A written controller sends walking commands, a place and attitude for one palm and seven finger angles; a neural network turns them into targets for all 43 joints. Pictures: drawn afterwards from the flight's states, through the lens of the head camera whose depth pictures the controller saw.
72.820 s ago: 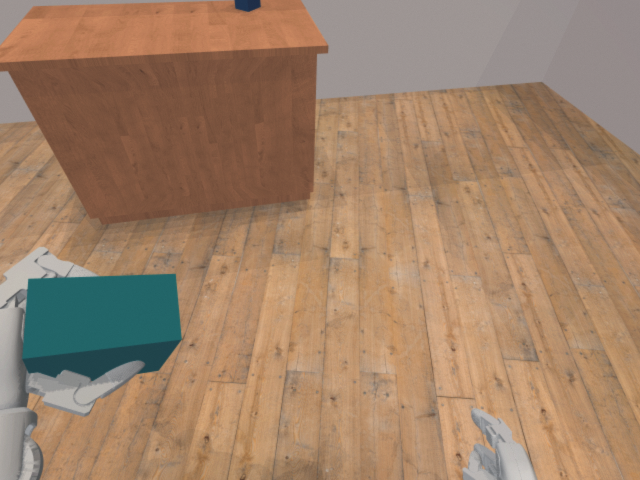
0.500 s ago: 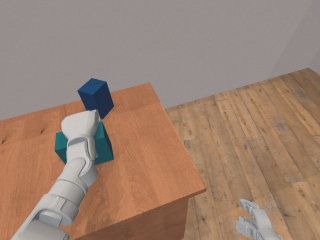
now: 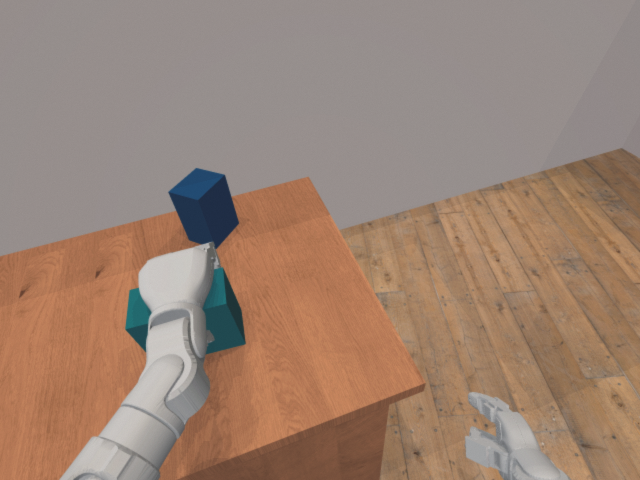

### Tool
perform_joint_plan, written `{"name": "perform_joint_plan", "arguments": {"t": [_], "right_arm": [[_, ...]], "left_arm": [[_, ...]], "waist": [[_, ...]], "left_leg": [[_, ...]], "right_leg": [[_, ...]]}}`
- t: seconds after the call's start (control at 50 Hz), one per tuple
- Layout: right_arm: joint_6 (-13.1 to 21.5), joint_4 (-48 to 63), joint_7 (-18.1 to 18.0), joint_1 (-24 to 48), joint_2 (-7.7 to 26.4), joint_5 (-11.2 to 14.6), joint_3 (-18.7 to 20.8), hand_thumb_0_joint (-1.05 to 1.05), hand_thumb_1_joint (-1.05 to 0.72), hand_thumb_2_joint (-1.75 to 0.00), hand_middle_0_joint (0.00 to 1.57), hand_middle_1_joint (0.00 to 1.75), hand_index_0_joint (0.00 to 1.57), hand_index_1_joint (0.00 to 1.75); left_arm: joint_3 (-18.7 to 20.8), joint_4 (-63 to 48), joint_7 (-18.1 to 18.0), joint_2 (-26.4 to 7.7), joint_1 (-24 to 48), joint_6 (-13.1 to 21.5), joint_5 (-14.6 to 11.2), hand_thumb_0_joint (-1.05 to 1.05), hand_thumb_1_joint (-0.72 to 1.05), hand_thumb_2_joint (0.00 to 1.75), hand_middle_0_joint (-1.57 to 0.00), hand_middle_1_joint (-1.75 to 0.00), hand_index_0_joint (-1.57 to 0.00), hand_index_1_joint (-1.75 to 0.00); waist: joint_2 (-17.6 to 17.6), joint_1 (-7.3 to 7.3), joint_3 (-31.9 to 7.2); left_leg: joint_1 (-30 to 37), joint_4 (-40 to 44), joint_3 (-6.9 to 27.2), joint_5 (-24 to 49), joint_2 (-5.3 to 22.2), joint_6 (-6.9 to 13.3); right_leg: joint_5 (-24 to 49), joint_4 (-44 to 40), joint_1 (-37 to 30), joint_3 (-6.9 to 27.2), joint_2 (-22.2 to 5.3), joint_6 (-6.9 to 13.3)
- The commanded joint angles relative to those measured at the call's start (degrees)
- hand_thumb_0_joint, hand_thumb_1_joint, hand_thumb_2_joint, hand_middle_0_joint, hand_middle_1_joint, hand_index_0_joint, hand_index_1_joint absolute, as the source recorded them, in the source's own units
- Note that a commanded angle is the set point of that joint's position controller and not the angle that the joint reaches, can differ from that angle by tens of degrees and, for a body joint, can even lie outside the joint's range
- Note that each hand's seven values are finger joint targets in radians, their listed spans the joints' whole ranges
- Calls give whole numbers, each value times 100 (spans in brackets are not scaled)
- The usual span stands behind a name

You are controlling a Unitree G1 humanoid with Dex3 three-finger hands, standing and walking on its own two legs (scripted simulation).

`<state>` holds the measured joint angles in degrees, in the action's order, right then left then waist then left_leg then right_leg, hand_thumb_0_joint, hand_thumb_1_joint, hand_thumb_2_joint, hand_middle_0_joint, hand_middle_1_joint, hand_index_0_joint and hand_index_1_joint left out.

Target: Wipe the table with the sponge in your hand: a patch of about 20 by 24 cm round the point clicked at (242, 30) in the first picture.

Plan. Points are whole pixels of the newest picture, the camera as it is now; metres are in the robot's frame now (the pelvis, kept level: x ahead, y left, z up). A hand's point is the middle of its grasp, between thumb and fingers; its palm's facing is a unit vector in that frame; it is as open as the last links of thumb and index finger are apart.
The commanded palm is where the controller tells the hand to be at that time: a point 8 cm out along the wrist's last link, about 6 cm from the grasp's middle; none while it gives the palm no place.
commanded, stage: wipe back along the middle lane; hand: left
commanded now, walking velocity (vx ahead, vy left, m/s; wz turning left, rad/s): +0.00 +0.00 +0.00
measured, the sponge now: (194, 324) +0.32 +0.23 +0.02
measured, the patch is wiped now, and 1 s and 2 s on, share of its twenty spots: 0.70 0.95 0.95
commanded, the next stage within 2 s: slide across to the third lane in 0.60 s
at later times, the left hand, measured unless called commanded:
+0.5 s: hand (201, 329) +0.28 +0.19 +0.07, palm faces +0.06 -0.10 -0.99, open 10.1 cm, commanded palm +0.22 +0.17 +0.11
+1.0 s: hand (213, 345) +0.26 +0.16 +0.07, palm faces +0.03 -0.10 -0.99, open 10.1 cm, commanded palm +0.22 +0.14 +0.12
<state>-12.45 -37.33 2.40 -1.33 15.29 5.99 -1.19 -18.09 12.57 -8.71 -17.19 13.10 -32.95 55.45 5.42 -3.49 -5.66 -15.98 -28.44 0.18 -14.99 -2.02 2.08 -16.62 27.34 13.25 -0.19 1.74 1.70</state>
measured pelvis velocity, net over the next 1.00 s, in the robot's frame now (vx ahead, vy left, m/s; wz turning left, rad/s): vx -0.02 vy -0.02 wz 0.00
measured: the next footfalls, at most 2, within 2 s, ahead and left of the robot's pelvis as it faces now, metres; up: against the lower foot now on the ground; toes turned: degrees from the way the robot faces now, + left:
none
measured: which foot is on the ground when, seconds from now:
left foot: down 0.00-1.00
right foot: down 0.00-1.00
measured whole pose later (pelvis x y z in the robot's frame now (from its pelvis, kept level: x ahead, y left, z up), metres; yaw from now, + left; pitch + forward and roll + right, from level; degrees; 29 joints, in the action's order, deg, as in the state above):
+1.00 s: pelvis -0.02 -0.02 +0.00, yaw +0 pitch -1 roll +1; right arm -10.0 -37.8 2.9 1.5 15.5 5.5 -0.4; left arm -22.4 0.8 -5.9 -16.4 4.0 -35.9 56.0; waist 6.9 -4.8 -3.7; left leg -13.4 -28.6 0.6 -13.7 -0.9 0.4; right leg -16.3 29.4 11.6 -0.6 2.9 3.5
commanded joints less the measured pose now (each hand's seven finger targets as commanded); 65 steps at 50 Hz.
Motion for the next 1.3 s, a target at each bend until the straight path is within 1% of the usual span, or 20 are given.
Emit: {"name": "perform_joint_plan", "arguments": {"t": [0.0,0.02,0.06,0.08,0.12,0.16,0.2,0.26,0.3,0.38,0.46,0.62,0.74,0.82,0.86,0.92,1.04,1.06,1.12,1.28], "right_arm": [[305,1052,32,1395,532,40,146,0,-90,-90,20,30,20,30],[321,1089,51,1431,516,33,140,0,-90,-90,20,30,20,30],[324,1105,76,1483,532,27,148,0,-90,-90,20,30,20,30],[332,1147,99,1506,481,33,121,0,-90,-90,20,30,20,30],[328,1177,138,1551,459,36,111,0,-90,-90,20,30,20,30],[319,1160,151,1606,485,25,131,0,-90,-90,20,30,20,30],[307,1170,153,1642,448,30,102,0,-90,-90,20,30,20,30],[299,1140,136,1688,464,25,113,0,-90,-90,20,30,20,30],[293,1126,119,1717,437,31,82,0,-90,-90,20,30,20,30],[322,1134,105,1732,427,30,91,0,-90,-90,20,30,20,30],[358,1216,157,1741,421,24,112,0,-90,-90,20,30,20,30],[435,1214,165,1799,379,33,84,0,-90,-90,20,30,20,30],[434,1120,81,1817,403,-6,120,0,-90,-90,20,30,20,30],[504,1085,37,1869,375,-9,144,0,-90,-90,20,30,20,30],[535,1049,17,1862,392,-11,162,0,-90,-90,20,30,20,30],[615,1064,54,1917,326,-8,160,0,-90,-90,20,30,20,30],[684,949,77,1857,328,-21,169,0,-90,-90,20,30,20,30],[694,948,87,1840,348,-32,195,0,-90,-90,20,30,20,30],[699,917,122,1917,291,-17,166,0,-90,-90,20,30,20,30],[697,800,181,1887,279,6,175,0,-90,-90,20,30,20,30]], "left_arm": [[75,-763,196,-78,405,-170,-218,0,10,130,-120,-160,-120,-160],[-1,-898,216,4,246,-174,-219,0,10,130,-120,-160,-120,-160],[266,-1065,202,-261,-69,-169,-210,0,10,130,-120,-160,-120,-160],[35,-1171,213,-32,-252,-173,-221,0,10,130,-120,-160,-120,-160],[-20,-1357,232,4,-441,-198,-230,0,10,130,-120,-160,-120,-160],[167,-1499,213,-194,-543,-227,-195,0,10,130,-120,-160,-120,-160],[-115,-1610,222,30,-388,-280,-155,0,10,130,-120,-160,-120,-160],[-49,-1690,234,-71,-321,-340,-111,0,10,130,-120,-160,-120,-160],[-281,-1605,259,105,-194,-363,-73,0,10,130,-120,-160,-120,-160],[-246,-1625,284,39,-241,-343,-13,0,10,130,-120,-160,-120,-160],[-159,-1821,321,8,-878,-253,-104,0,10,130,-120,-160,-120,-160],[61,-2194,281,-193,-1573,-177,-206,0,10,130,-120,-160,-120,-160],[-6,-2250,216,-165,-839,-201,-158,0,10,130,-120,-160,-120,-160],[-239,-2208,222,7,-274,-203,-108,0,10,130,-120,-160,-120,-160],[-171,-2227,236,-107,128,-184,-61,0,10,130,-120,-160,-120,-160],[-580,-2170,263,299,135,-93,-84,0,10,130,-120,-160,-120,-160],[-716,-1828,239,466,592,64,-90,0,10,130,-120,-160,-120,-160],[-564,-1840,211,340,582,60,-87,0,10,130,-120,-160,-120,-160],[-905,-1727,162,695,787,48,-55,0,10,130,-120,-160,-120,-160],[-1100,-1413,30,919,1593,-8,-56,0,10,130,-120,-160,-120,-160]], "waist": [[-874,-69,-887],[-928,-81,-936],[-792,-149,-1016],[-834,-137,-1042],[-868,-146,-925],[-811,-180,-882],[-877,-113,-781],[-818,-104,-699],[-817,-70,-582],[-830,-101,-772],[-970,-175,-967],[-1017,-216,-414],[-923,-122,-349],[-766,-100,-493],[-799,-81,-671],[-861,-75,-682],[-1114,-45,-581],[-1120,-75,-637],[-1055,-57,-567],[-972,1,-723]], "left_leg": [[533,208,264,1735,128,7],[548,171,240,1837,108,19],[554,147,254,1992,106,-7],[588,125,232,2050,102,0],[556,135,239,2057,117,3],[524,146,258,1997,109,-7],[531,140,228,1904,117,7],[530,190,263,1692,128,5],[525,192,264,1529,126,15],[548,162,255,1448,94,30],[471,80,220,1607,46,47],[374,106,163,1429,42,42],[406,193,152,1069,50,71],[525,222,146,922,32,98],[588,247,169,894,30,100],[629,222,188,945,20,114],[601,212,189,783,20,104],[613,214,181,804,19,94],[626,200,189,845,33,76],[628,143,208,711,35,48]], "right_leg": [[2021,-127,-350,20,21,240],[2214,-111,-440,35,11,233],[2425,-53,-552,117,26,260],[2481,-11,-584,59,11,236],[2501,-31,-556,65,18,234],[2475,-39,-554,158,41,258],[2363,-33,-461,111,38,238],[2034,-74,-364,148,63,257],[1791,-91,-230,124,60,251],[1711,-42,-316,175,63,255],[2170,1,-614,260,47,238],[2096,-159,-528,420,27,180],[1499,-327,-342,492,23,172],[1164,-357,-282,463,2,182],[1070,-378,-329,495,15,198],[1113,-329,-286,405,-1,197],[978,-386,-144,377,-11,176],[1012,-401,-206,409,2,188],[997,-333,-63,290,-12,185],[756,-208,96,181,-6,205]]}}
